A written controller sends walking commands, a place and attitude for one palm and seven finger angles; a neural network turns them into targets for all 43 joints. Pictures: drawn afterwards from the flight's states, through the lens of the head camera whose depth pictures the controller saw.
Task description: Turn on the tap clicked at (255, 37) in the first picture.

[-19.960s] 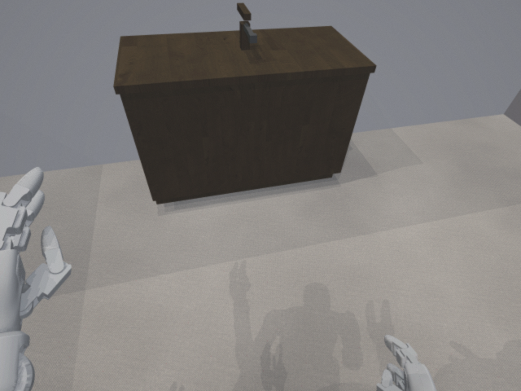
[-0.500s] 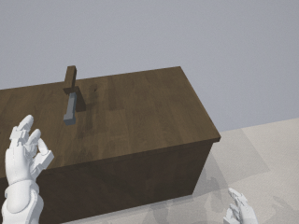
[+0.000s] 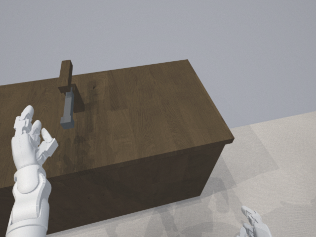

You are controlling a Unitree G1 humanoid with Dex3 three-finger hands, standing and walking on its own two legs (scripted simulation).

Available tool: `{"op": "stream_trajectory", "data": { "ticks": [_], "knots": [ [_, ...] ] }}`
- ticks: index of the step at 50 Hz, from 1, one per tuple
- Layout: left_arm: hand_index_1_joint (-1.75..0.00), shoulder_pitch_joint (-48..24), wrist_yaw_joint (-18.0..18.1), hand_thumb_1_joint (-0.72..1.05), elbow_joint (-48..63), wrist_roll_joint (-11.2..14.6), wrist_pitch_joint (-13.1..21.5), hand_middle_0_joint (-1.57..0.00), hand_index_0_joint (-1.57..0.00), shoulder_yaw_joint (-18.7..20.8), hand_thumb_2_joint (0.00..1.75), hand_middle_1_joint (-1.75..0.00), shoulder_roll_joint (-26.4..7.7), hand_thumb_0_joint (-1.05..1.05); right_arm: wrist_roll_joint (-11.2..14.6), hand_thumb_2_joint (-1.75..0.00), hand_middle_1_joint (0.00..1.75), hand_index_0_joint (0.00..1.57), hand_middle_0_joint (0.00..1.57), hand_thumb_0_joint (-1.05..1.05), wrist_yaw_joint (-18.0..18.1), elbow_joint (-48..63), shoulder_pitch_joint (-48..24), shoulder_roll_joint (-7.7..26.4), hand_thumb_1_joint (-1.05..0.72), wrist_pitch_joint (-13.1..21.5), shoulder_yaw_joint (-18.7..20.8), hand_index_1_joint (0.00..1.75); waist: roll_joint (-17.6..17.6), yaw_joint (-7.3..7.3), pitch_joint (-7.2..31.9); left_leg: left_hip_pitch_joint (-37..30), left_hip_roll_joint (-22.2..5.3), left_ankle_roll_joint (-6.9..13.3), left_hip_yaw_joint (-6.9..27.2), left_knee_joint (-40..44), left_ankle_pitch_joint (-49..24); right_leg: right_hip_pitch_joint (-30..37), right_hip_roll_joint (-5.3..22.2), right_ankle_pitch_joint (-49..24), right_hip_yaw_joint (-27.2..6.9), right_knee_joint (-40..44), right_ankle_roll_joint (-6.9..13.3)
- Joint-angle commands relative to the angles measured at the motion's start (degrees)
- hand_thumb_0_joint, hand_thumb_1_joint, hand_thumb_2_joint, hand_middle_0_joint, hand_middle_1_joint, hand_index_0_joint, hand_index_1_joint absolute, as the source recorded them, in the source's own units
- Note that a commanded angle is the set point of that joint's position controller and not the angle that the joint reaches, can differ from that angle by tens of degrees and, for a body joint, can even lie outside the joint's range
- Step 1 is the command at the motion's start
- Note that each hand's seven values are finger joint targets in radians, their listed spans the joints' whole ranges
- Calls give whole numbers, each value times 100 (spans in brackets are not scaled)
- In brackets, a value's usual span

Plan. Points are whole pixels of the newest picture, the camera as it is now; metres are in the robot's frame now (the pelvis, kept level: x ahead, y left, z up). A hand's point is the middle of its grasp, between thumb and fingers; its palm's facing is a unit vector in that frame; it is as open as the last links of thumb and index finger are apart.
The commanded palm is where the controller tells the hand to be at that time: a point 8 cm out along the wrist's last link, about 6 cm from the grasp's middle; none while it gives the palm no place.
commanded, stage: reach beside the lever's end, fingers flat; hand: left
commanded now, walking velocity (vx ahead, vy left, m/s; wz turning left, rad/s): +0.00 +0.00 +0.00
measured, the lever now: (67, 122) +0.40 +0.29 +0.05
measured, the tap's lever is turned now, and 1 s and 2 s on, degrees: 0 0 5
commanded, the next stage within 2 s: push the lever round in 1.04 s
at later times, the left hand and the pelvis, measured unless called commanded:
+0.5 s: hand (56, 130) +0.37 +0.30 +0.06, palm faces +0.51 -0.86 -0.10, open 7.8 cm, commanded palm +0.33 +0.34 +0.05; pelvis +0.00 +0.01 -0.01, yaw +0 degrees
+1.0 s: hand (55, 128) +0.38 +0.32 +0.04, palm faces +0.52 -0.85 -0.09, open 7.8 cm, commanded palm +0.34 +0.36 +0.04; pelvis +0.00 +0.01 -0.02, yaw -2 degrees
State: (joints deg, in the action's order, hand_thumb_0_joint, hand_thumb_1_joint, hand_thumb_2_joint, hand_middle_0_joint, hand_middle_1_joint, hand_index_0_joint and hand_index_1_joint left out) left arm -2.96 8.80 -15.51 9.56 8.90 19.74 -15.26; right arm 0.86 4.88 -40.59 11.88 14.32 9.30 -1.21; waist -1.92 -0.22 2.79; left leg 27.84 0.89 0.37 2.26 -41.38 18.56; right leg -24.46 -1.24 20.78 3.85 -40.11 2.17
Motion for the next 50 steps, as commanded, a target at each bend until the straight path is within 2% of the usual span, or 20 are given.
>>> {"op": "stream_trajectory", "data": {
  "ticks": [1, 7, 8, 14, 17, 18, 21, 23, 25, 27, 29, 32, 33, 37, 41, 42, 44, 46, 48, 50],
  "knots": [
    [-20, -1467, -20, 90, 848, -37, 529, -17, -17, 620, 90, -20, -1547, 0, -5, -90, 30, 20, 20, 0, 30, 767, -246, 790, -90, 160, 277, 30, -80, 0, 1245, -601, 23, 81, 103, 432, -1087, 302, 28, -1445, -198, 536, -61],
    [-19, -2004, -152, 90, 465, -68, 749, -16, -16, 836, 90, -19, -1875, 0, -15, -90, 30, 20, 20, 0, 27, 703, -53, 846, -90, 22, 323, 30, -282, 54, 1520, -544, 13, 107, 114, 266, -1150, 192, -1, -1488, -236, 411, -57],
    [-18, -2049, -194, 90, 436, -53, 792, -16, -16, 685, 90, -18, -1702, 0, -22, -90, 30, 20, 20, 0, 13, 709, -21, 830, -90, 12, 329, 30, -357, 77, 1583, -585, 15, 94, 114, 237, -1241, 177, 1, -1559, -225, 363, -55],
    [-17, -2259, -341, 90, -116, -3, 879, -16, -16, 653, 90, -17, -1710, 0, 0, -90, 30, 20, 20, 0, -5, 674, 157, 913, -90, -98, 375, 30, -116, 171, 1537, -424, -14, 102, 169, 123, -1154, -125, -39, -1416, -197, 286, -70],
    [-16, -2572, -305, 90, -258, -84, 964, -15, -15, 840, 90, -16, -2014, 0, -12, -90, 30, 20, 20, 0, 3, 642, 209, 935, -90, -159, 378, 30, -333, 163, 1531, -322, -19, 100, 183, 90, -1032, -237, -33, -1264, -219, 237, -54],
    [-16, -2783, -290, 90, -180, -92, 1016, -15, -15, 714, 90, -16, -1912, 0, -25, -90, 30, 20, 20, 0, -16, 645, 234, 918, -90, -168, 365, 30, -446, 207, 1607, -391, -16, 82, 210, 69, -1088, -291, -30, -1282, -204, 188, -53],
    [-15, -3063, -238, 90, -537, -150, 1118, -15, -15, 740, 90, -15, -2019, 0, -40, -90, 30, 20, 20, 0, -22, 626, 293, 946, -90, -222, 367, 30, -238, 282, 1578, -207, -28, 100, 229, 7, -818, -481, -54, -1039, -216, 139, -61],
    [-15, -3212, -212, 90, -632, -215, 1195, -15, -15, 826, 90, -15, -2154, 0, -63, -90, 30, 20, 20, 0, -35, 617, 359, 950, -90, -260, 368, 30, -429, 250, 1770, -221, -25, 84, 253, -39, -879, -487, -44, -1036, -225, 59, -44],
    [-15, -3261, -223, 90, -926, -224, 1212, -15, -15, 882, 90, -15, -2225, 0, -75, -90, 30, 20, 20, 0, -50, 607, 423, 969, -90, -308, 372, 30, -280, 273, 1805, -96, -24, 103, 216, -110, -856, -515, -54, -1066, -227, 24, -59],
    [-15, -3281, -250, 90, -1246, -253, 1199, -15, -15, 1169, 90, -15, -2571, 0, -83, -90, 30, 20, 20, 0, -50, 584, 509, 1008, -90, -378, 364, 30, -286, 236, 1835, 78, -25, 121, 203, -186, -945, -469, -49, -1198, -254, -36, -59],
    [-15, -3374, -314, 90, -1418, -245, 1229, -15, -15, 1154, 90, -15, -2567, 0, -85, -90, 30, 20, 20, 0, -70, 620, 584, 998, -90, -441, 371, 30, -204, 248, 1928, 140, -32, 123, 171, -238, -1021, -448, -55, -1291, -258, -86, -73],
    [-15, -3602, -384, 90, -1542, -300, 1320, -15, -15, 1223, 90, -15, -2745, 0, -93, -90, 30, 20, 20, 0, -102, 617, 679, 1024, -90, -512, 371, 30, -467, 275, 1958, 139, -55, 117, 196, -336, -1090, -651, -75, -1249, -266, -169, -56],
    [-15, -3701, -416, 90, -1460, -272, 1359, -15, -15, 1008, 90, -15, -2513, 0, -95, -90, 30, 20, 20, 0, -133, 639, 684, 1002, -90, -518, 365, 30, -582, 325, 2029, 39, -55, 109, 194, -354, -1108, -726, -81, -1228, -264, -185, -61],
    [-15, -3333, -505, 90, -1414, -215, 1405, -15, -15, 1144, 90, -15, -2600, 0, -85, -90, 30, 20, 20, 0, -184, 694, 777, 1049, -90, -583, 411, 30, -515, 253, 2272, -3, -77, 105, 213, -417, -1361, -615, -110, -1384, -252, -246, -50],
    [-15, -3243, -520, 90, -1295, -107, 1327, -15, -15, 1070, 90, -15, -2455, 0, -54, -90, 30, 20, 20, 0, -188, 738, 761, 1046, -90, -623, 425, 30, -381, 292, 2047, 114, -74, 120, 187, -379, -1168, -678, -131, -1269, -240, -189, -75],
    [-15, -3218, -478, 90, -1266, -128, 1345, -15, -15, 1297, 90, -15, -2684, 0, -57, -90, 30, 20, 20, 0, -177, 700, 785, 1057, -90, -636, 427, 30, -428, 234, 2071, 101, -87, 116, 218, -371, -1251, -635, -128, -1306, -239, -207, -61],
    [-15, -3085, -451, 90, -1151, -122, 1376, -15, -15, 1333, 90, -15, -2695, 0, -70, -90, 30, 20, 20, 0, -189, 749, 770, 1041, -90, -640, 431, 30, -423, 206, 2171, 126, -72, 114, 201, -369, -1234, -563, -133, -1292, -251, -231, -66],
    [-15, -3267, -439, 90, -1052, -138, 1427, -15, -15, 1318, 90, -15, -2728, 0, -71, -90, 30, 20, 20, 0, -192, 732, 740, 1033, -90, -643, 417, 30, -467, 264, 2025, 160, -79, 114, 193, -371, -1158, -640, -140, -1234, -248, -229, -62],
    [-15, -3282, -417, 90, -821, -174, 1484, -15, -15, 1236, 90, -15, -2636, 0, -85, -90, 30, 20, 20, 0, -193, 740, 732, 1011, -90, -630, 430, 30, -653, 277, 2199, -71, -101, 98, 220, -394, -1357, -687, -140, -1287, -239, -281, -57],
    [-15, -3081, -468, 90, -976, -136, 1453, -15, -15, 1196, 90, -15, -2565, 0, -80, -90, 30, 20, 20, 0, -202, 735, 724, 1023, -90, -616, 424, 30, -527, 296, 2099, 26, -96, 98, 219, -398, -1253, -703, -153, -1224, -233, -254, -58]
  ]
}}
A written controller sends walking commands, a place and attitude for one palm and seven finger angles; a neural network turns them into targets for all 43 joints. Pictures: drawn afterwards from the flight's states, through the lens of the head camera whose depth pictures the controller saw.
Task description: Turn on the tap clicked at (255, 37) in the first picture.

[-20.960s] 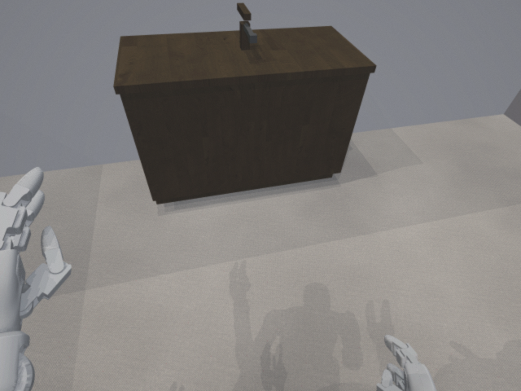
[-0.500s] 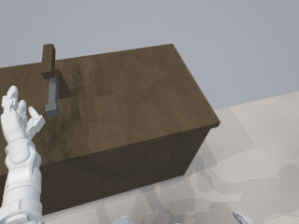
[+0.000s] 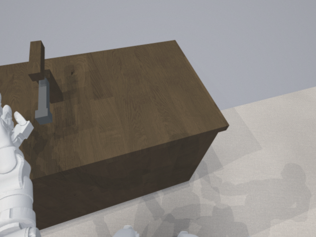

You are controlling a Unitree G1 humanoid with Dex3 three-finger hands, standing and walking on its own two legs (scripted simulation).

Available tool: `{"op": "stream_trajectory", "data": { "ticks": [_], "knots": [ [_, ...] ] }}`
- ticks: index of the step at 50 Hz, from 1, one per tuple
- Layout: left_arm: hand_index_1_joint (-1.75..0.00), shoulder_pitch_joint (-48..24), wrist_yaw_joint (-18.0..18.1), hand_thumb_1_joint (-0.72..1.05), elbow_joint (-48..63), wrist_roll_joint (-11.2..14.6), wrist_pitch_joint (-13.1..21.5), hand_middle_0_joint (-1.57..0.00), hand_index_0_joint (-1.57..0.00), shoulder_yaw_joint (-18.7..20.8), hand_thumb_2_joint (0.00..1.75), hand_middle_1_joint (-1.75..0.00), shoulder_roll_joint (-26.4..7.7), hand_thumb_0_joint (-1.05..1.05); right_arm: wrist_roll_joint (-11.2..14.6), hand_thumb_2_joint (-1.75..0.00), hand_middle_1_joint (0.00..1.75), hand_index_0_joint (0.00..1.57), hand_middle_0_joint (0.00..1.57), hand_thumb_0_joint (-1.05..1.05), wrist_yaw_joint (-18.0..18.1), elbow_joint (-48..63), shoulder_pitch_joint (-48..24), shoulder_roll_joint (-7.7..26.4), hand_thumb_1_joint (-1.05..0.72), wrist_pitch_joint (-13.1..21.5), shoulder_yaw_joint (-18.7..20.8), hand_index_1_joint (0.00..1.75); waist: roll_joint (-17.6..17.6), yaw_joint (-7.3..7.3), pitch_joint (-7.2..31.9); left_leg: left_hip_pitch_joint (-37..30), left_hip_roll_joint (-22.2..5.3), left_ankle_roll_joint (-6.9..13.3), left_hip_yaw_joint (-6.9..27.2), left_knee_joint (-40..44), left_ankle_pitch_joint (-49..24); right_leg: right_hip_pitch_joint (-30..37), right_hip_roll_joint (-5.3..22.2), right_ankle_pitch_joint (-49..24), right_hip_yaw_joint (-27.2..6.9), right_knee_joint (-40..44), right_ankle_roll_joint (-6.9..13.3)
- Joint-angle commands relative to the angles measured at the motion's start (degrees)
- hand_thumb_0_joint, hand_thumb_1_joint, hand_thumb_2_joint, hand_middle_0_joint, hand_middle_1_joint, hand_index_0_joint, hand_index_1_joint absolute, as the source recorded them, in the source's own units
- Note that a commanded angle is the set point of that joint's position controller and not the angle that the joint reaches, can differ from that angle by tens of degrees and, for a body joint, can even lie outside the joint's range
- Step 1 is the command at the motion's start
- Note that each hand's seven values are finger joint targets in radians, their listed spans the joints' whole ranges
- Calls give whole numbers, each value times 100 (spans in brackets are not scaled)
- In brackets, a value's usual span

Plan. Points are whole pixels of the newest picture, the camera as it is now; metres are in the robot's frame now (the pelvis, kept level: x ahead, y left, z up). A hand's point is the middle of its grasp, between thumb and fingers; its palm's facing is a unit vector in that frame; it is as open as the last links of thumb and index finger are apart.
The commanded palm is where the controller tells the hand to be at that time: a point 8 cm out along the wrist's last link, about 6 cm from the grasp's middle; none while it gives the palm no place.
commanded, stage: reach beside the lever's end, fingers flat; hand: left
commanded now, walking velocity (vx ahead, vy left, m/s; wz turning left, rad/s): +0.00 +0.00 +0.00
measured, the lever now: (43, 116) +0.39 +0.29 +0.07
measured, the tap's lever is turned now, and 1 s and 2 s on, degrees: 0 5 37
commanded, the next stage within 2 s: push the lever round in 0.04 s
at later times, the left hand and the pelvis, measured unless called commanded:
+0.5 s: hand (37, 123) +0.37 +0.30 +0.06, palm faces +0.53 -0.85 -0.08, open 7.8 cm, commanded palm +0.33 +0.34 +0.06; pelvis +0.00 +0.00 +0.00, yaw +1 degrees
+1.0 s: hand (44, 123) +0.37 +0.29 +0.06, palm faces +0.55 -0.84 -0.06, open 7.7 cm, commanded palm +0.33 +0.31 +0.06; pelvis +0.00 +0.00 +0.00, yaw +1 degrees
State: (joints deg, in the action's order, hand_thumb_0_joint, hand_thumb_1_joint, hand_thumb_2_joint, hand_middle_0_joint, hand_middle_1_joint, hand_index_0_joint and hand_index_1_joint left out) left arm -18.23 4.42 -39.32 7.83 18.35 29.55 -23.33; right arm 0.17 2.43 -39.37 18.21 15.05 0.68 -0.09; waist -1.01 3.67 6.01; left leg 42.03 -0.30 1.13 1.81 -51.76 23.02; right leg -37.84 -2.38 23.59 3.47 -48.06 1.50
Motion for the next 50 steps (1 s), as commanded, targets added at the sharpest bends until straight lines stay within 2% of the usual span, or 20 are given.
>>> {"op": "stream_trajectory", "data": {
  "ticks": [1, 2, 3, 6, 8, 11, 17, 19, 22, 26, 27, 28, 32, 36, 37, 39, 42, 46, 47, 50],
  "knots": [
    [-15, -1583, -61, 90, 1394, 49, 503, -15, -15, 241, 90, -15, -1804, 0, -1, -90, 30, 20, 20, 0, 51, 599, 81, 956, -90, 243, 313, 30, -626, -95, 1738, -1377, 17, 13, 272, 657, -1649, 613, -40, -1457, -191, 549, 19],
    [-15, -1502, -73, 90, 1389, 33, 481, -15, -15, 257, 90, -15, -1796, 0, 8, -90, 30, 20, 20, 0, 63, 593, 75, 951, -90, 238, 310, 30, -754, -121, 1678, -1419, 7, 11, 282, 673, -1710, 589, -34, -1456, -187, 551, 27],
    [-15, -1513, -113, 90, 1346, 75, 435, -15, -15, 75, 90, -15, -1585, 0, 15, -90, 30, 20, 20, 0, 60, 613, 68, 942, -90, 248, 301, 30, -677, -65, 1647, -1421, 24, 14, 278, 673, -1663, 554, -34, -1442, -181, 570, 14],
    [-15, -1443, -170, 90, 1262, 149, 344, -15, -15, 103, 90, -15, -1606, 0, 45, -90, 30, 20, 20, 0, 81, 668, 29, 954, -90, 256, 289, 30, -427, -95, 1544, -1246, 37, 26, 284, 722, -1449, 609, -37, -1341, -160, 612, 13],
    [-15, -1661, -126, 90, 1418, 106, 362, -15, -15, 59, 90, -15, -1608, 0, 47, -90, 30, 20, 20, 0, 95, 642, 13, 940, -90, 264, 280, 30, -726, -79, 1587, -1451, 12, -7, 343, 722, -1565, 473, -29, -1315, -164, 585, 29],
    [-15, -1877, -46, 90, 1467, 73, 394, -15, -15, -299, 90, -15, -1246, 0, 32, -90, 30, 20, 20, 0, 84, 628, -20, 926, -90, 313, 287, 30, -644, 33, 1528, -1540, -10, -41, 422, 729, -1327, 228, -38, -1048, -127, 603, 25],
    [-15, -1674, 185, 90, 1478, -67, 397, -15, -15, -152, 90, -15, -1396, 0, -5, -90, 30, 20, 20, 0, 53, 630, -24, 943, -90, 303, 293, 30, -697, -118, 1871, -1670, -4, -81, 435, 691, -1679, 404, -15, -1257, -126, 522, 47],
    [-15, -1741, 230, 90, 1452, -57, 339, -15, -15, -211, 90, -15, -1304, 0, -7, -90, 30, 20, 20, 0, 37, 647, -37, 908, -90, 275, 281, 30, -527, -71, 1818, -1562, 10, -72, 382, 670, -1716, 502, -13, -1394, -127, 532, 24],
    [-15, -1590, 292, 90, 1261, -73, 271, -15, -15, 130, 90, -15, -1613, 0, -2, -90, 30, 20, 20, 0, 50, 677, -54, 905, -90, 217, 253, 30, -451, -169, 1660, -1249, 42, -6, 296, 675, -1584, 706, -5, -1489, -170, 564, 25],
    [-15, -1940, 239, 90, 1275, -84, 344, -15, -15, -135, 90, -15, -1402, 0, 4, -90, 30, 20, 20, 0, 47, 696, -59, 875, -90, 208, 232, 30, -407, -28, 1594, -1155, 53, 28, 256, 644, -1390, 650, -6, -1440, -205, 584, 15],
    [-15, -2085, 238, 90, 1425, -125, 410, -15, -15, -83, 90, -15, -1505, 0, -2, -90, 30, 20, 20, 0, 51, 658, -64, 877, -90, 216, 245, 30, -713, -60, 1675, -1293, 39, 14, 270, 614, -1466, 593, -1, -1437, -225, 552, 35],
    [-15, -2041, 224, 90, 1531, -103, 460, -15, -15, -240, 90, -15, -1313, 0, -13, -90, 30, 20, 20, 0, 27, 672, -45, 863, -90, 229, 255, 30, -749, -44, 1828, -1456, 38, -6, 293, 613, -1560, 585, -9, -1453, -206, 538, 35],
    [-15, -1766, 200, 90, 1322, -57, 423, -15, -15, -408, 90, -15, -1055, 0, 6, -90, 30, 20, 20, 0, 7, 608, -9, 891, -90, 231, 289, 30, -536, 2, 1706, -1440, 10, -7, 313, 592, -1651, 525, -20, -1514, -182, 558, 24],
    [-15, -1538, 267, 90, 1405, 15, 340, -15, -15, -311, 90, -15, -1086, 0, 9, -90, 30, 20, 20, 0, -1, 642, -7, 903, -90, 219, 307, 30, -361, -88, 1806, -1367, 52, 7, 248, 626, -1705, 776, -11, -1693, -189, 596, 10],
    [-15, -1436, 304, 90, 1371, -27, 329, -15, -15, -122, 90, -15, -1294, 0, 7, -90, 30, 20, 20, 0, 1, 622, 6, 914, -90, 201, 307, 30, -379, -162, 1776, -1274, 56, 17, 245, 624, -1709, 871, -1, -1740, -214, 588, 19],
    [-15, -1574, 334, 90, 1457, -57, 337, -15, -15, -294, 90, -15, -1123, 0, 10, -90, 30, 20, 20, 0, -14, 642, -30, 876, -90, 188, 294, 30, -398, -76, 1694, -1255, 56, 27, 210, 624, -1629, 806, 5, -1715, -215, 598, 0],
    [-15, -1663, 405, 90, 1509, -116, 415, -15, -15, -168, 90, -15, -1284, 0, 4, -90, 30, 20, 20, 0, -2, 604, -54, 879, -90, 179, 297, 30, -560, -75, 1640, -1241, 52, 34, 212, 611, -1539, 757, 7, -1633, -253, 598, 17],
    [-15, -1926, 517, 90, 1567, -94, 499, -15, -15, -485, 90, -15, -872, 0, -16, -90, 30, 20, 20, 0, -12, 600, -119, 842, -90, 223, 300, 30, -470, 17, 1660, -1313, 47, 14, 250, 625, -1323, 596, -4, -1398, -213, 605, 14],
    [-15, -1913, 580, 90, 1646, -126, 524, -15, -15, -408, 90, -15, -940, 0, -18, -90, 30, 20, 20, 0, -12, 580, -111, 842, -90, 224, 308, 30, -598, -54, 1723, -1378, 39, 1, 277, 625, -1421, 634, 1, -1437, -220, 587, 36],
    [-15, -1862, 755, 90, 1634, -193, 472, -15, -15, -716, 90, -15, -578, 0, -36, -90, 30, 20, 20, 0, -48, 596, -138, 830, -90, 245, 312, 30, -527, -6, 1756, -1436, 43, -18, 289, 622, -1451, 570, -5, -1415, -183, 573, 28]
  ]
}}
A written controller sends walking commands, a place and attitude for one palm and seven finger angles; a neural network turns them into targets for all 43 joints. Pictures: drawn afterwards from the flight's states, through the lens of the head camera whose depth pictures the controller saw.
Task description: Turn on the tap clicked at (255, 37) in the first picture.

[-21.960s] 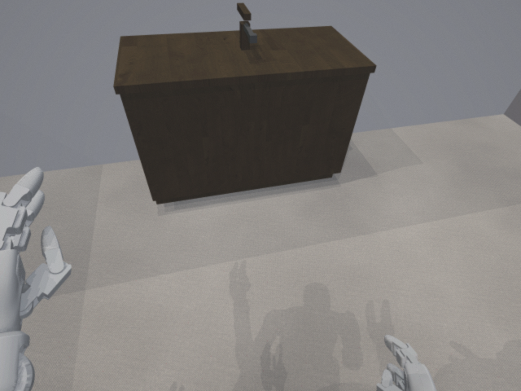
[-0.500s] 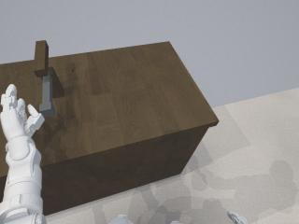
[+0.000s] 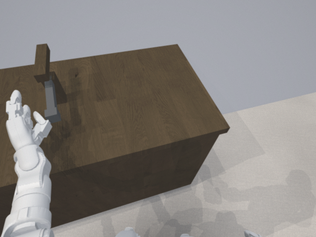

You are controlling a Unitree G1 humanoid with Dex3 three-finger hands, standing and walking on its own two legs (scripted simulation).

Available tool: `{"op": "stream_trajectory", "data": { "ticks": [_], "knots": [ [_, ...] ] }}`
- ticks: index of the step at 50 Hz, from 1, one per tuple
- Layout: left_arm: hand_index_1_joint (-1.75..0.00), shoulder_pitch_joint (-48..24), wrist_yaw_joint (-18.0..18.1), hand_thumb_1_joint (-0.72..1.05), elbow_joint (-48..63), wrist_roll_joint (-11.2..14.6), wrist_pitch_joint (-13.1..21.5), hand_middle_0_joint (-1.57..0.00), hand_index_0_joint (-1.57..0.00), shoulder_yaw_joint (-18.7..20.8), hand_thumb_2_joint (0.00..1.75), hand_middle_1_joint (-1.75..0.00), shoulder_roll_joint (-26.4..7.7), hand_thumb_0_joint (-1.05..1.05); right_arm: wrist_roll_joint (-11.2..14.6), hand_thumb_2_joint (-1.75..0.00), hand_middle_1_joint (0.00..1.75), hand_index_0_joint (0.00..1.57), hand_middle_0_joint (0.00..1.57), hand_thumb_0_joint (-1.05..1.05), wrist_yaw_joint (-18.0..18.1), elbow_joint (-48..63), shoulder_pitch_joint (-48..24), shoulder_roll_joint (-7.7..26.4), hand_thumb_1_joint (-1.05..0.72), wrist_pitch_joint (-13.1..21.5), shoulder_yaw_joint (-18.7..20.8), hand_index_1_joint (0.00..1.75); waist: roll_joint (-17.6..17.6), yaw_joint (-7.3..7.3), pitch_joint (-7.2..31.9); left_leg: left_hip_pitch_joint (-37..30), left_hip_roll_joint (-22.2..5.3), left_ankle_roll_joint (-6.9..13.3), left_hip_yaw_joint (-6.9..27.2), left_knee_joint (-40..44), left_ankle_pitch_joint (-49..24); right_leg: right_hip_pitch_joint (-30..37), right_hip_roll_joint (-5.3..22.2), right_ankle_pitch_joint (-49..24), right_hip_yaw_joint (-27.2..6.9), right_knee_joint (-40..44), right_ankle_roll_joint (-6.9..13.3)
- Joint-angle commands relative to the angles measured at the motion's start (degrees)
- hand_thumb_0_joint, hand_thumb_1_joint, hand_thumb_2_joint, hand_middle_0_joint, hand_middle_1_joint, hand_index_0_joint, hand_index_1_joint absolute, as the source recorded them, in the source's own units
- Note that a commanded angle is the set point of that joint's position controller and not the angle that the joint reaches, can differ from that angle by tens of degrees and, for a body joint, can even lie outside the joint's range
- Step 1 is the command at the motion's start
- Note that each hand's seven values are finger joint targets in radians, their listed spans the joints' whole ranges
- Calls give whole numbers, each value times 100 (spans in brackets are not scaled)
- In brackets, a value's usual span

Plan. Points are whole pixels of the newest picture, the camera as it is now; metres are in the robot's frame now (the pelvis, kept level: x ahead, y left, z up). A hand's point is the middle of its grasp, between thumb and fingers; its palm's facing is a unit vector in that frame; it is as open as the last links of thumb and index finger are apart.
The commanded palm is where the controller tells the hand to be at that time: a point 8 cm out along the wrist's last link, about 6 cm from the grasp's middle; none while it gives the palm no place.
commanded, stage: push the lever round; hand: left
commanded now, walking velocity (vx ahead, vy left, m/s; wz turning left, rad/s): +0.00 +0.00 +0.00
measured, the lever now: (52, 115) +0.40 +0.28 +0.07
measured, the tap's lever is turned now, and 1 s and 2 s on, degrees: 5 37 67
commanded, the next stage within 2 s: none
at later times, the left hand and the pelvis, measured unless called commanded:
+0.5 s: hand (63, 120) +0.39 +0.25 +0.07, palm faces +0.64 -0.77 -0.06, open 7.7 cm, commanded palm +0.34 +0.27 +0.07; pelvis +0.00 +0.00 +0.00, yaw +1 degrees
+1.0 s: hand (82, 109) +0.42 +0.21 +0.06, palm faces +0.72 -0.69 -0.07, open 7.8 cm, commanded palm +0.37 +0.23 +0.07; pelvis -0.01 -0.01 +0.00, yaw +1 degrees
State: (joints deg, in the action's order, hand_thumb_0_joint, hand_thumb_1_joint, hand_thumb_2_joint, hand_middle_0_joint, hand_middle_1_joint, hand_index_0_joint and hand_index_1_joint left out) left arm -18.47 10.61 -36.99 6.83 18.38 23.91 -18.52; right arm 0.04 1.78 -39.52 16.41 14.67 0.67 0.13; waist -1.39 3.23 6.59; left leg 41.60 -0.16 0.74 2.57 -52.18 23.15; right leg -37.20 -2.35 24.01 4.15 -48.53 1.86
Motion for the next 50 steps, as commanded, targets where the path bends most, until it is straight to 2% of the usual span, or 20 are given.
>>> {"op": "stream_trajectory", "data": {
  "ticks": [1, 2, 5, 7, 9, 14, 17, 19, 22, 24, 27, 29, 36, 37, 39, 42, 44, 45, 47, 50],
  "knots": [
    [-15, -1886, 205, 90, 1317, -101, 434, -15, -15, -77, 90, -15, -1127, 0, -21, -90, 30, 20, 20, 0, 20, 591, 29, 874, -90, 242, 285, 30, -391, 63, 1594, -1299, 35, 42, 199, 657, -1346, 490, -2, -1422, -264, 659, -17],
    [-15, -1959, 289, 90, 1277, -165, 431, -15, -15, 77, 90, -15, -1323, 0, -32, -90, 30, 20, 20, 0, 35, 538, 45, 891, -90, 223, 284, 30, -348, 35, 1609, -1255, 28, 36, 242, 669, -1357, 532, 2, -1417, -261, 632, -5],
    [-15, -2048, 463, 90, 1468, -226, 413, -15, -15, -283, 90, -15, -877, 0, -48, -90, 30, 20, 20, 0, -7, 579, -17, 836, -90, 243, 283, 30, -519, 70, 1703, -1442, 36, 7, 230, 673, -1415, 468, 8, -1426, -241, 641, -3],
    [-15, -2014, 608, 90, 1319, -295, 378, -15, -15, -126, 90, -15, -1022, 0, -64, -90, 30, 20, 20, 0, 6, 550, -14, 854, -90, 217, 284, 30, -320, 58, 1653, -1334, 26, 21, 247, 672, -1384, 495, 4, -1416, -239, 636, -7],
    [-15, -2187, 716, 90, 1577, -345, 424, -15, -15, -411, 90, -15, -701, 0, -74, -90, 30, 20, 20, 0, -29, 585, -57, 796, -90, 226, 283, 30, -548, 56, 1789, -1518, 22, -31, 258, 675, -1545, 479, 12, -1475, -222, 597, 10],
    [-15, -2033, 1070, 90, 1530, -457, 385, -15, -15, -442, 90, -15, -511, 0, -115, -90, 30, 20, 20, 0, -80, 584, -108, 774, -90, 214, 296, 30, -306, 26, 1776, -1422, 37, -28, 236, 661, -1555, 568, 5, -1523, -207, 598, 8],
    [-15, -2116, 1247, 90, 1421, -562, 309, -15, -15, -300, 90, -15, -656, 0, -117, -90, 30, 20, 20, 0, -69, 558, -133, 776, -90, 179, 293, 30, -280, 21, 1627, -1280, 38, -13, 236, 675, -1411, 555, 20, -1454, -222, 627, 8],
    [-15, -2310, 1350, 90, 1456, -584, 298, -15, -15, -534, 90, -15, -350, 0, -131, -90, 30, 20, 20, 0, -81, 570, -155, 737, -90, 187, 296, 30, -218, 88, 1699, -1323, 50, -5, 214, 663, -1340, 524, 21, -1411, -210, 633, -5],
    [-15, -2231, 1515, 90, 1299, -678, 262, -15, -15, -301, 90, -15, -563, 0, -145, -90, 30, 20, 20, 0, -75, 539, -142, 753, -90, 161, 297, 30, -258, 12, 1639, -1186, 69, 3, 211, 676, -1259, 584, 28, -1371, -234, 651, 14],
    [-15, -2548, 1580, 90, 1343, -706, 270, -15, -15, -661, 90, -15, -178, 0, -154, -90, 30, 20, 20, 0, -85, 550, -180, 703, -90, 169, 285, 30, -261, 141, 1652, -1246, 73, 9, 202, 659, -1194, 491, 38, -1331, -220, 659, -3],
    [-15, -2738, 1736, 90, 1272, -791, 283, -15, -15, -493, 90, -15, -357, 0, -169, -90, 30, 20, 20, 0, -70, 486, -161, 721, -90, 161, 304, 30, -344, 112, 1662, -1235, 62, -6, 247, 669, -1119, 436, 36, -1220, -233, 658, 15],
    [-15, -2726, 1827, 90, 1249, -824, 274, -15, -15, -764, 90, -15, -10, 0, -184, -90, 30, 20, 20, 0, -102, 496, -175, 689, -90, 183, 321, 30, -338, 153, 1793, -1334, 68, -7, 229, 633, -1202, 407, 34, -1264, -208, 637, 10],
    [-15, -3268, 2264, 90, 771, -999, 183, -15, -15, -637, 90, -15, -76, 0, -238, -90, 30, 20, 20, 0, -104, 429, -147, 678, -90, 141, 316, 30, -123, 239, 1741, -1044, 110, 48, 172, 602, -897, 412, 59, -1092, -246, 712, -18],
    [-15, -3236, 2337, 90, 660, -1061, 162, -15, -15, -433, 90, -15, -269, 0, -243, -90, 30, 20, 20, 0, -95, 386, -115, 693, -90, 118, 328, 30, -235, 157, 1733, -1005, 105, 23, 215, 634, -885, 397, 56, -1035, -246, 688, 1],
    [-15, -3497, 2431, 90, 555, -1098, 148, -15, -15, -639, 90, -15, -16, 0, -259, -90, 30, 20, 20, 0, -120, 402, -122, 655, -90, 104, 319, 30, -97, 270, 1720, -988, 110, 51, 170, 599, -869, 364, 68, -1056, -242, 710, -24],
    [-15, -3380, 2617, 90, 438, -1171, 146, -15, -15, -232, 90, -15, -358, 0, -316, -90, 30, 20, 20, 0, -134, 369, -29, 679, -90, 77, 349, 30, -230, 144, 1968, -966, 117, 39, 145, 543, -1070, 492, 61, -1248, -263, 653, -12],
    [-15, -3645, 2699, 90, 486, -1202, 158, -15, -15, -527, 90, -15, -7, 0, -336, -90, 30, 20, 20, 0, -179, 404, -25, 626, -90, 64, 337, 30, -259, 255, 1971, -1006, 123, 42, 110, 514, -1179, 473, 74, -1376, -253, 628, -26],
    [-15, -3470, 2750, 90, 327, -1202, 140, -15, -15, -439, 90, -15, -21, 0, -350, -90, 30, 20, 20, 0, -199, 397, 24, 633, -90, 64, 360, 30, -18, 225, 1979, -940, 120, 57, 92, 484, -1203, 531, 61, -1432, -243, 640, -37],
    [-15, -3484, 2829, 90, 303, -1266, 126, -15, -15, -231, 90, -15, -248, 0, -355, -90, 30, 20, 20, 0, -199, 380, 17, 663, -90, 20, 375, 30, -163, 182, 1977, -864, 113, 46, 95, 489, -1155, 534, 74, -1393, -275, 631, -28],
    [-15, -3712, 2942, 90, 221, -1303, 129, -15, -15, -499, 90, -15, 102, 0, -379, -90, 30, 20, 20, 0, -246, 371, 50, 630, -90, 36, 391, 30, -96, 288, 1919, -907, 107, 56, 77, 475, -1163, 450, 65, -1369, -246, 654, -37]
  ]
}}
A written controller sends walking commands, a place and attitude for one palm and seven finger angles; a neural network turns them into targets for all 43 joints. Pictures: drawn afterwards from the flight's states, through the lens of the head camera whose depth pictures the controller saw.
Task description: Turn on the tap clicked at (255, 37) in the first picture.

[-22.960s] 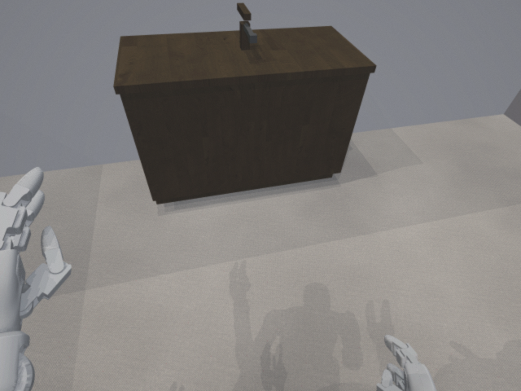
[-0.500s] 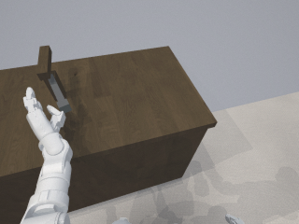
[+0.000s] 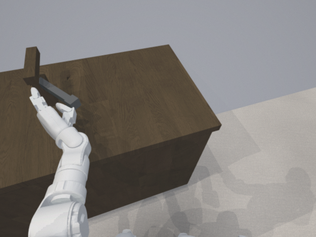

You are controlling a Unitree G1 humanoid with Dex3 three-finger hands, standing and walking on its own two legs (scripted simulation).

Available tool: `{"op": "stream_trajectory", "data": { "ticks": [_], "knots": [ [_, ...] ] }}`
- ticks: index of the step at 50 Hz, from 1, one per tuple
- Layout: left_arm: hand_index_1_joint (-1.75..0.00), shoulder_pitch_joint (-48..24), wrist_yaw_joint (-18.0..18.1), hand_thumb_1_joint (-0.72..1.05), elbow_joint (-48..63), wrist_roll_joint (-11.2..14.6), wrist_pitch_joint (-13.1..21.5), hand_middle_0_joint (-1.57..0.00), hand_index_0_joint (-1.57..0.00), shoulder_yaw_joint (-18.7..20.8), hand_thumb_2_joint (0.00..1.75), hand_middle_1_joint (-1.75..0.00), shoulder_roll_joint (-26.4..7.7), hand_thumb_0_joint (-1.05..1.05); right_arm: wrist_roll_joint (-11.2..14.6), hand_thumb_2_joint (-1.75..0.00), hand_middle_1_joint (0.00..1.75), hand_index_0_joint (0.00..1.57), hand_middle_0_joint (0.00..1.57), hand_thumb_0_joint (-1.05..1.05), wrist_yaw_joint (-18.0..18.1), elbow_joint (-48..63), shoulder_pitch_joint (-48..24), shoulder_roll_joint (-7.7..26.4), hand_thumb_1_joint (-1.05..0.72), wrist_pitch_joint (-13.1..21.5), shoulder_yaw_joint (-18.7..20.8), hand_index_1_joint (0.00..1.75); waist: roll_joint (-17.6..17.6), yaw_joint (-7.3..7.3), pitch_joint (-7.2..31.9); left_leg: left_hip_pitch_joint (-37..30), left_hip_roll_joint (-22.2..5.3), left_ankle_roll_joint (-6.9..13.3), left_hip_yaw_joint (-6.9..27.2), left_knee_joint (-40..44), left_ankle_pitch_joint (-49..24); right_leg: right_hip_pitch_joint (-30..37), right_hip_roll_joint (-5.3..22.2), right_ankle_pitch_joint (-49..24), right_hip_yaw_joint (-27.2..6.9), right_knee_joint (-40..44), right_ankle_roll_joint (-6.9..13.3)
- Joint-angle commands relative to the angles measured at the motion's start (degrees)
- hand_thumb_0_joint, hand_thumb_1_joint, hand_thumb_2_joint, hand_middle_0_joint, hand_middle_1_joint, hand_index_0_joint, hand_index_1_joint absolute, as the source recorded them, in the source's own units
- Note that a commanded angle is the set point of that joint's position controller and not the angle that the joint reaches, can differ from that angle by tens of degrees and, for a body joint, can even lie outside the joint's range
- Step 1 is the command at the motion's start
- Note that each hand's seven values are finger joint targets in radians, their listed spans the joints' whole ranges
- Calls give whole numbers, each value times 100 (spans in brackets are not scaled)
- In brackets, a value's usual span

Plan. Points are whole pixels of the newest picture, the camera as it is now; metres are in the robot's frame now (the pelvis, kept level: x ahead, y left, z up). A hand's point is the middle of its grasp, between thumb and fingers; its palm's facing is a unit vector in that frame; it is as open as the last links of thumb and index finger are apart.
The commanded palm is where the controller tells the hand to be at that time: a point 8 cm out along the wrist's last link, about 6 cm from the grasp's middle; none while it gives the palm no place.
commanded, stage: push the lever round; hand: left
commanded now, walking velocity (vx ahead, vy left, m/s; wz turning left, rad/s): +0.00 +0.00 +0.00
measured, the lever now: (72, 102) +0.45 +0.22 +0.07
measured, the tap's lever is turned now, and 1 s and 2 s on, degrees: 37 67 85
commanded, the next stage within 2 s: lift the hand up off the lever in 1.38 s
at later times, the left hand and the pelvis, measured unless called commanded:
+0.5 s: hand (83, 103) +0.46 +0.20 +0.07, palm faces +0.78 -0.62 -0.08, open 7.7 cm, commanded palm +0.41 +0.21 +0.07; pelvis +0.01 -0.01 +0.00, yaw +0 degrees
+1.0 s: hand (93, 93) +0.50 +0.18 +0.07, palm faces +0.82 -0.56 -0.12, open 8.0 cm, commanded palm +0.44 +0.19 +0.07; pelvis +0.01 -0.01 -0.01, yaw +1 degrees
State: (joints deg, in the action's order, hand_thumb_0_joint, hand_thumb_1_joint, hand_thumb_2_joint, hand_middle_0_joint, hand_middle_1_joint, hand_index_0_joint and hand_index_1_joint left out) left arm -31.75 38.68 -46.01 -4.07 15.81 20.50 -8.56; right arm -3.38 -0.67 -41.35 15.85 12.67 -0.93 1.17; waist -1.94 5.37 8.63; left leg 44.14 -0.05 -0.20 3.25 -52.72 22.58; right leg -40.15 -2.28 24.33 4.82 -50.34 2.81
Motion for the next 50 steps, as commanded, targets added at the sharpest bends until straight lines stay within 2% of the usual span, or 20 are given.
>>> {"op": "stream_trajectory", "data": {
  "ticks": [1, 2, 6, 7, 8, 11, 12, 14, 17, 18, 23, 27, 29, 31, 36, 37, 40, 42, 44, 50],
  "knots": [
    [-15, -2457, 173, 90, 1038, -208, 370, -15, -15, -164, 90, -15, -887, 0, -43, -90, 30, 20, 20, 0, -8, 544, 112, 837, -90, 196, 279, 30, 94, 112, 1707, -1073, 105, 166, -2, 523, -1020, 767, 68, -1364, -328, 860, -151],
    [-15, -2523, 230, 90, 1029, -248, 380, -15, -15, 54, 90, -15, -1096, 0, -58, -90, 30, 20, 20, 0, 8, 487, 141, 858, -90, 185, 297, 30, 31, 73, 1725, -1093, 94, 158, 26, 529, -1054, 758, 64, -1381, -328, 848, -139],
    [-15, -2703, 354, 90, 954, -290, 376, -15, -15, -101, 90, -15, -860, 0, -97, -90, 30, 20, 20, 0, -43, 492, 195, 816, -90, 177, 303, 30, -10, 117, 1862, -1100, 121, 166, -52, 477, -1220, 841, 84, -1595, -338, 823, -152],
    [-15, -2586, 399, 90, 905, -342, 370, -15, -15, 141, 90, -15, -1093, 0, -104, -90, 30, 20, 20, 0, -39, 438, 226, 840, -90, 155, 329, 30, -125, 45, 1881, -1124, 102, 140, -4, 484, -1259, 808, 76, -1573, -320, 788, -125],
    [-15, -2772, 413, 90, 942, -332, 369, -15, -15, -92, 90, -15, -829, 0, -112, -90, 30, 20, 20, 0, -63, 463, 213, 807, -90, 145, 311, 30, -123, 145, 1872, -1170, 107, 150, -34, 467, -1321, 765, 83, -1645, -312, 776, -145],
    [-15, -2793, 501, 90, 919, -364, 360, -15, -15, -143, 90, -15, -716, 0, -136, -90, 30, 20, 20, 0, -107, 462, 244, 799, -90, 130, 338, 30, -66, 146, 1981, -1194, 99, 137, -45, 431, -1442, 818, 84, -1765, -295, 761, -142],
    [-15, -2730, 565, 90, 891, -385, 358, -15, -15, 95, 90, -15, -886, 0, -159, -90, 30, 20, 20, 0, -108, 420, 277, 818, -90, 123, 362, 30, -137, 77, 1983, -1238, 87, 122, -12, 429, -1519, 770, 67, -1775, -269, 732, -127],
    [-15, -2768, 610, 90, 934, -385, 341, -15, -15, -97, 90, -15, -650, 0, -161, -90, 30, 20, 20, 0, -151, 451, 259, 787, -90, 101, 361, 30, -123, 122, 2031, -1275, 86, 116, -35, 409, -1599, 783, 72, -1840, -255, 717, -131],
    [-15, -2867, 728, 90, 759, -445, 291, -15, -15, 103, 90, -15, -822, 0, -191, -90, 30, 20, 20, 0, -146, 382, 283, 814, -90, 80, 372, 30, -40, 116, 1920, -1128, 88, 128, -27, 412, -1484, 776, 73, -1792, -269, 738, -138],
    [-15, -3010, 736, 90, 800, -441, 290, -15, -15, -99, 90, -15, -614, 0, -186, -90, 30, 20, 20, 0, -168, 410, 257, 789, -90, 79, 360, 30, -13, 180, 1935, -1147, 99, 133, -33, 417, -1478, 768, 86, -1784, -264, 739, -146],
    [-15, -3399, 911, 90, 499, -540, 244, -15, -15, -112, 90, -15, -536, 0, -233, -90, 30, 20, 20, 0, -207, 303, 270, 780, -90, 65, 363, 30, -42, 275, 1845, -1132, 78, 117, 1, 414, -1388, 538, 89, -1584, -216, 734, -143],
    [-15, -3494, 1070, 90, 367, -638, 225, -15, -15, 36, 90, -15, -574, 0, -294, -90, 30, 20, 20, 0, -251, 228, 324, 787, -90, 52, 403, 30, -213, 198, 2091, -1254, 71, 74, 31, 350, -1609, 485, 69, -1680, -179, 658, -111],
    [-15, -3661, 1124, 90, 408, -643, 202, -15, -15, -129, 90, -15, -340, 0, -313, -90, 30, 20, 20, 0, -297, 238, 331, 747, -90, 39, 396, 30, -220, 263, 2243, -1346, 69, 69, 7, 271, -1815, 469, 75, -1848, -173, 617, -126],
    [-15, -3568, 1176, 90, 215, -647, 111, -15, -15, -7, 90, -15, -438, 0, -320, -90, 30, 20, 20, 0, -310, 245, 363, 756, -90, 10, 399, 30, 65, 272, 2237, -1131, 74, 90, -23, 253, -1784, 631, 92, -1976, -186, 628, -153],
    [-15, -4080, 1319, 90, -3, -745, 42, -15, -15, 36, 90, -15, -458, 0, -350, -90, 30, 20, 20, 0, -337, 177, 399, 753, -90, 17, 390, 30, 14, 362, 2141, -991, 75, 115, -35, 258, -1535, 502, 114, -1785, -194, 675, -176],
    [-15, -4020, 1358, 90, -94, -780, 27, -15, -15, 172, 90, -15, -544, 0, -368, -90, 30, 20, 20, 0, -336, 125, 437, 764, -90, 26, 405, 30, -112, 293, 2135, -1028, 70, 95, 17, 253, -1569, 386, 92, -1725, -171, 630, -151],
    [-15, -4220, 1436, 90, -372, -806, -18, -15, -15, 169, 90, -15, -522, 0, -386, -90, 30, 20, 20, 0, -370, 119, 474, 755, -90, 43, 385, 30, 70, 393, 2097, -847, 86, 134, -39, 235, -1434, 421, 118, -1691, -189, 691, -192],
    [-15, -4295, 1507, 90, -546, -875, -36, -15, -15, 435, 90, -15, -834, 0, -409, -90, 30, 20, 20, 0, -357, 58, 550, 789, -90, 46, 396, 30, 51, 347, 2143, -734, 87, 145, -26, 235, -1379, 451, 129, -1691, -211, 666, -193],
    [-15, -4474, 1535, 90, -550, -927, -30, -15, -15, 283, 90, -15, -677, 0, -416, -90, 30, 20, 20, 0, -385, 80, 581, 755, -90, 57, 390, 30, 57, 396, 2206, -786, 86, 154, -41, 243, -1435, 451, 128, -1717, -194, 677, -197],
    [-15, -4600, 1580, 90, -746, -1048, -35, -15, -15, 348, 90, -15, -806, 0, -443, -90, 30, 20, 20, 0, -406, 69, 689, 768, -90, 76, 390, 30, 75, 481, 2225, -683, 83, 189, -94, 188, -1437, 459, 131, -1840, -219, 716, -227]
  ]
}}
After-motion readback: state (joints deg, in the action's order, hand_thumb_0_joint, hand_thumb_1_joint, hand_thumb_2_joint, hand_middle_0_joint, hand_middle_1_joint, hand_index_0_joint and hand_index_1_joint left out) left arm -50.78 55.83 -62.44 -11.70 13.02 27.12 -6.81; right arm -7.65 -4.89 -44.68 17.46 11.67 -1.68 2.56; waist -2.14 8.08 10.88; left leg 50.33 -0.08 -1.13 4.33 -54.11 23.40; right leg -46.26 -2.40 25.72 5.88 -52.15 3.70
